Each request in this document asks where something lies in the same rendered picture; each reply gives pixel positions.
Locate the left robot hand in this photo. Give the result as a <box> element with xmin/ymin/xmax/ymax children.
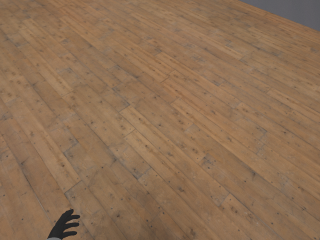
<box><xmin>47</xmin><ymin>209</ymin><xmax>80</xmax><ymax>240</ymax></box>

